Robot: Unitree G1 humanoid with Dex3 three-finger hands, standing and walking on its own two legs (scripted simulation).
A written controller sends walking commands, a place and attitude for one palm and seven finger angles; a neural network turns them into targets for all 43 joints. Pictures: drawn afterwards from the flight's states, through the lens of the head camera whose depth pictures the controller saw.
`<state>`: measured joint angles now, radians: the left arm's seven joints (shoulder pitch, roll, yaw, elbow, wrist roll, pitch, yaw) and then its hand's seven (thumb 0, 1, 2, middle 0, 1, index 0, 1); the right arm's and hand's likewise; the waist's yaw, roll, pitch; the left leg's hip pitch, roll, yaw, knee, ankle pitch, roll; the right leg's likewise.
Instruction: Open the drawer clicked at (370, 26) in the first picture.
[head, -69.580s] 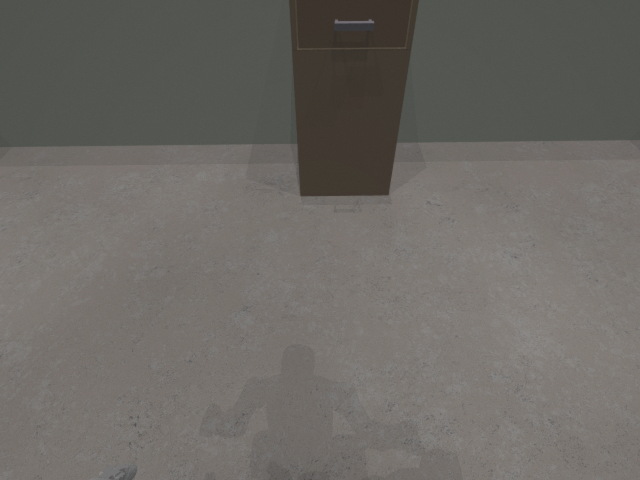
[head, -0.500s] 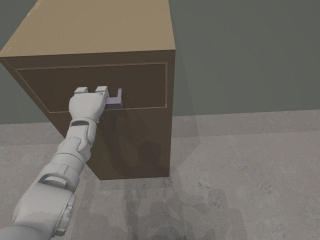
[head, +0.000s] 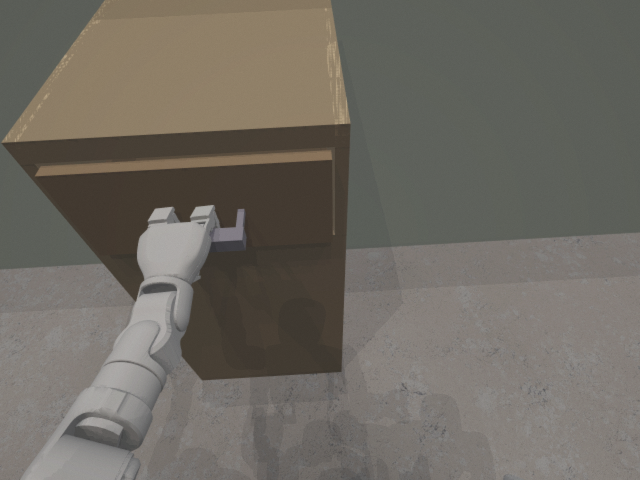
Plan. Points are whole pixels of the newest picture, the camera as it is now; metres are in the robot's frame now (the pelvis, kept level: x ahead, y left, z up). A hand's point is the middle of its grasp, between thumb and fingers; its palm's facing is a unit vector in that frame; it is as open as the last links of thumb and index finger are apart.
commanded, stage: pull the drawer open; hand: left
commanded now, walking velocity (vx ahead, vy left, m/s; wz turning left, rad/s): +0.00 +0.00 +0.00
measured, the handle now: (199, 229) +0.45 +0.19 +0.04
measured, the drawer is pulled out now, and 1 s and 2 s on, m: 0.02 0.15 0.30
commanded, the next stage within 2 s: open the thumb to release the handle in 1.94 s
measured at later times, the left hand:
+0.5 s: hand (188, 276) +0.38 +0.19 +0.02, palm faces -0.02 -0.04 -1.00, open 5.8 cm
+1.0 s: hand (175, 361) +0.26 +0.18 +0.02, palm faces +0.03 -0.10 -1.00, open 5.7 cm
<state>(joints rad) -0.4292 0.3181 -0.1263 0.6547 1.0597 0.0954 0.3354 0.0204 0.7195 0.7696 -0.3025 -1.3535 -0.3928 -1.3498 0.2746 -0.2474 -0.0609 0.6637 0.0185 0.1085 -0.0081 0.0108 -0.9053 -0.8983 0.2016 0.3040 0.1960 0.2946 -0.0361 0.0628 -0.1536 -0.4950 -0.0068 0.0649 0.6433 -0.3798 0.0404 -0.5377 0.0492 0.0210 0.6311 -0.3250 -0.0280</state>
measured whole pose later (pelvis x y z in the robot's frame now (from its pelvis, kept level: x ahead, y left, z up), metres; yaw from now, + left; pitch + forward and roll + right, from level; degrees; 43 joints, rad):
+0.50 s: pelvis -0.01 -0.01 +0.00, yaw +1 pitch +12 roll +0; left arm -0.46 0.33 -0.12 0.70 1.06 0.07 0.31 0.03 0.71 0.78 -0.31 -1.34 -0.39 -1.35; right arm 0.26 -0.24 -0.05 0.66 0.01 0.11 -0.03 0.01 -0.90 -0.90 0.20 0.30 0.20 0.29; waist -0.03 0.06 -0.14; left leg -0.49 -0.01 0.06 0.65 -0.37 0.03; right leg -0.54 0.05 0.01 0.65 -0.32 -0.04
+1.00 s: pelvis -0.01 -0.01 +0.00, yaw +1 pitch +6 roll +1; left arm 0.07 0.29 -0.23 0.15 1.07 0.15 0.31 0.05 0.70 0.79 -0.28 -1.35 -0.42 -1.35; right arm 0.08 -0.23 -0.02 0.61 0.01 0.09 0.00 0.01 -0.91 -0.90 0.20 0.30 0.19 0.29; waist 0.06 0.06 -0.12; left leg -0.35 -0.02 0.05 0.61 -0.37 0.03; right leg -0.40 0.04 0.01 0.64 -0.34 -0.04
